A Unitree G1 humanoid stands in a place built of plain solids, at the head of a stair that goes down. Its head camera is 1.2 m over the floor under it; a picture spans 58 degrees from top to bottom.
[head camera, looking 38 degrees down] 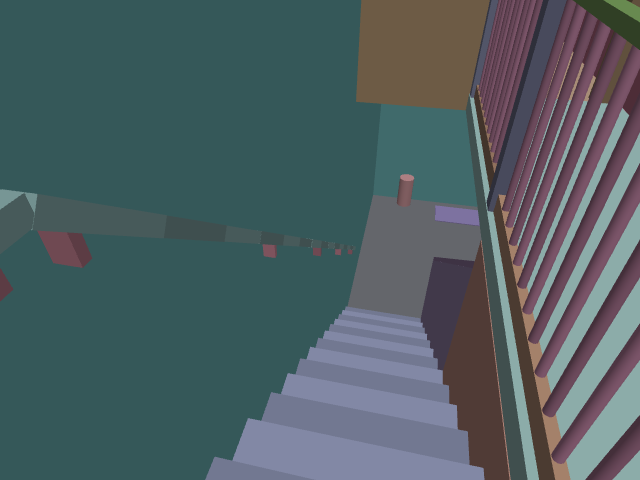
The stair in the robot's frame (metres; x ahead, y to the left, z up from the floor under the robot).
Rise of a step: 0.21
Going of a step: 0.25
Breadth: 0.90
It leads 12 degrees to the right of straight ahead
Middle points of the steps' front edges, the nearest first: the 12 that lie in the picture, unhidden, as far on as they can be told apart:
0.82 -0.15 -0.41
1.07 -0.21 -0.62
1.32 -0.26 -0.82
1.57 -0.32 -1.03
1.82 -0.37 -1.24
2.06 -0.42 -1.44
2.31 -0.48 -1.65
2.56 -0.53 -1.85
2.81 -0.59 -2.06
3.06 -0.64 -2.27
3.31 -0.70 -2.47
3.56 -0.75 -2.68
